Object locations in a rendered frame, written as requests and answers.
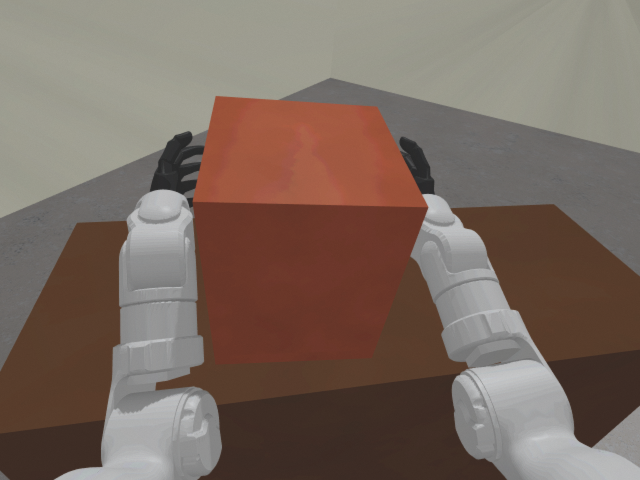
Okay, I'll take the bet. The pedestal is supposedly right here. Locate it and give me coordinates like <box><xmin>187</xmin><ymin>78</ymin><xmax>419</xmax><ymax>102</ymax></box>
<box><xmin>0</xmin><ymin>204</ymin><xmax>640</xmax><ymax>480</ymax></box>

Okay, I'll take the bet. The robot right hand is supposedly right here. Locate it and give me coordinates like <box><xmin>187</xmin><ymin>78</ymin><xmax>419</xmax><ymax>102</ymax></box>
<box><xmin>399</xmin><ymin>137</ymin><xmax>435</xmax><ymax>195</ymax></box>

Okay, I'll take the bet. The robot left hand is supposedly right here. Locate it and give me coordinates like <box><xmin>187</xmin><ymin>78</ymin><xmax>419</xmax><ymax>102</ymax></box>
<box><xmin>150</xmin><ymin>131</ymin><xmax>205</xmax><ymax>208</ymax></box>

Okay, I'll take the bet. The carton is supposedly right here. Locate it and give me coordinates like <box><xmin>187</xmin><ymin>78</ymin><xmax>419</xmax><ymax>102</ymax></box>
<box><xmin>193</xmin><ymin>96</ymin><xmax>428</xmax><ymax>365</ymax></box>

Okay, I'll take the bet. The robot right forearm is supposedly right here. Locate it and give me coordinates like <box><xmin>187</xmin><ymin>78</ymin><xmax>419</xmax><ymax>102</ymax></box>
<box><xmin>410</xmin><ymin>194</ymin><xmax>574</xmax><ymax>433</ymax></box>

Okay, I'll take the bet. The right robot upper arm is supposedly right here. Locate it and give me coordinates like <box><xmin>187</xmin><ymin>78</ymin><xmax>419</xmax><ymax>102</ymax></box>
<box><xmin>452</xmin><ymin>358</ymin><xmax>640</xmax><ymax>480</ymax></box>

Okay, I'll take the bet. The robot left forearm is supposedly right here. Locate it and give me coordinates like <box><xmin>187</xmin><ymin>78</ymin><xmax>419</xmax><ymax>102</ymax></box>
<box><xmin>101</xmin><ymin>190</ymin><xmax>204</xmax><ymax>466</ymax></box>

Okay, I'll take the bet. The left robot upper arm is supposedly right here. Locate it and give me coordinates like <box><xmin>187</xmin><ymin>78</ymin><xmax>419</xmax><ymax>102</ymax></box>
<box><xmin>54</xmin><ymin>386</ymin><xmax>222</xmax><ymax>480</ymax></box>

